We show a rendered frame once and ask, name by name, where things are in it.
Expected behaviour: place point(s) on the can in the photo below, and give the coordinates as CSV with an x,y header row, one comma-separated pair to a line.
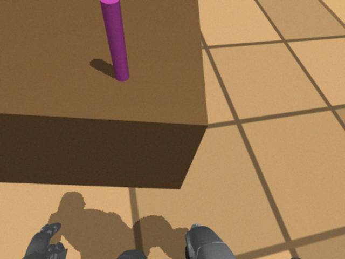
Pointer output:
x,y
111,10

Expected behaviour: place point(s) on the left robot hand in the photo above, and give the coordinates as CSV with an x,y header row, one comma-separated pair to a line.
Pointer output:
x,y
40,243

